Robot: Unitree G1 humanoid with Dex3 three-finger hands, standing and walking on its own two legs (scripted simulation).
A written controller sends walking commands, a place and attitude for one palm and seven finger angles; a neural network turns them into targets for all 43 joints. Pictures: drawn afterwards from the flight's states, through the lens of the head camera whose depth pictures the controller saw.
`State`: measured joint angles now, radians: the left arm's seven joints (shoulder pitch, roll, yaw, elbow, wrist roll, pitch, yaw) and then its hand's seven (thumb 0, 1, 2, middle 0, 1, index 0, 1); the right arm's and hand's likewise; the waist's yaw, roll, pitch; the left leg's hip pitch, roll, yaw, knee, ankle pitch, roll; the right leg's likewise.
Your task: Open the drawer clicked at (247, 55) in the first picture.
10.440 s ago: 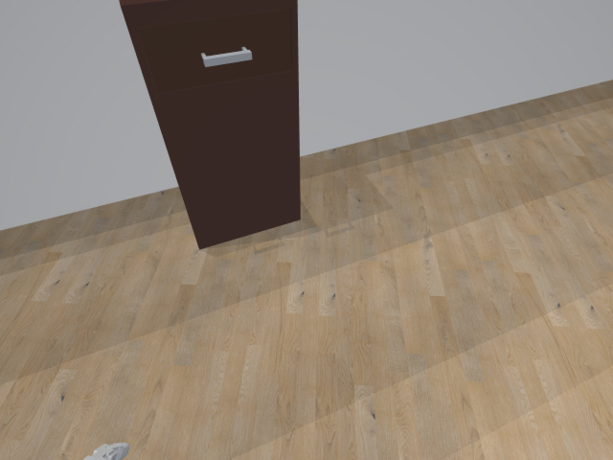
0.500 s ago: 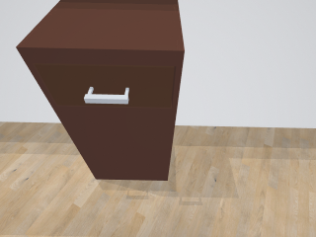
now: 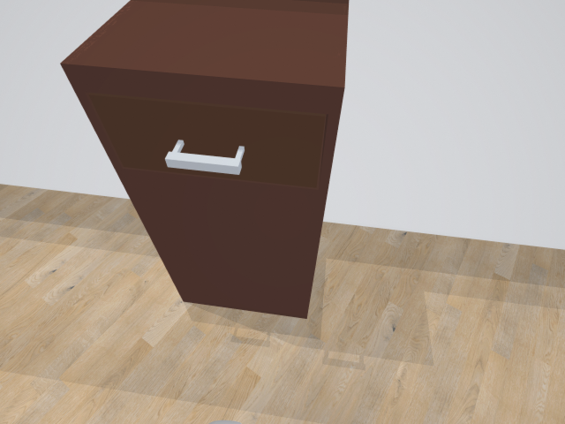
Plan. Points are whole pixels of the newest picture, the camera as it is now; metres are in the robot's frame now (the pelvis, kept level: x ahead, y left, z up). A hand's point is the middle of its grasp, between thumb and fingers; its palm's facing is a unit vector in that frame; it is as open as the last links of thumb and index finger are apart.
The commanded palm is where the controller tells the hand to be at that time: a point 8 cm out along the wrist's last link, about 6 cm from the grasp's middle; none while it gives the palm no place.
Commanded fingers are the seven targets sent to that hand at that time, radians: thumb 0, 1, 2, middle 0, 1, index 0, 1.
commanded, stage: come to a stop and stand still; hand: left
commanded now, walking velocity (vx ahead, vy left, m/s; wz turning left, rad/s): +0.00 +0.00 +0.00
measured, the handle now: (206, 155) +0.55 +0.22 +0.03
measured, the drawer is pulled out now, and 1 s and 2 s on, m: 0.00 0.00 0.00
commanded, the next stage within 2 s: look again from close up in 0.40 s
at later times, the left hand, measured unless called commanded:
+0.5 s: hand out of the picture -0.02 +0.20 -0.18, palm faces +0.04 -0.98 -0.18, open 7.3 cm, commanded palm none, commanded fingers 0.00 0.90 0.90 -0.20 -0.30 -0.20 -0.30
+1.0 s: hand out of the picture +0.01 +0.22 -0.17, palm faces -0.02 -0.97 -0.22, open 7.4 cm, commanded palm none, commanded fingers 0.00 0.90 0.90 -0.20 -0.30 -0.20 -0.30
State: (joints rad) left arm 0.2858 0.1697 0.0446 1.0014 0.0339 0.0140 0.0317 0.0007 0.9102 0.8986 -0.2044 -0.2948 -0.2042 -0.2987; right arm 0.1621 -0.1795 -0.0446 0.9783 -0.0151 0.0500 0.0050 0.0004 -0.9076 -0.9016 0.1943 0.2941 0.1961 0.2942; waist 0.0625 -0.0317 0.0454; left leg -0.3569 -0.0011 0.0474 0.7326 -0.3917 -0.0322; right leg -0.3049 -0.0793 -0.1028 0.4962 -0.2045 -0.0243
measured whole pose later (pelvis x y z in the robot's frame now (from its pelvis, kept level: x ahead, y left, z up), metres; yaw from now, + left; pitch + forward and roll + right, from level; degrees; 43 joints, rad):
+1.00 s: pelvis -0.01 +0.05 +0.00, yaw -2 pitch -1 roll +1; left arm 0.27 0.15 -0.02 1.08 0.01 -0.01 0.03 0.00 0.91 0.90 -0.20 -0.29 -0.20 -0.30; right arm 0.31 -0.15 0.03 1.09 -0.02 -0.02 -0.02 0.01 -0.91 -0.90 0.20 0.29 0.20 0.29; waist 0.00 0.03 0.03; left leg -0.20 -0.02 0.10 0.48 -0.27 0.04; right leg -0.21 -0.04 -0.02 0.52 -0.30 0.01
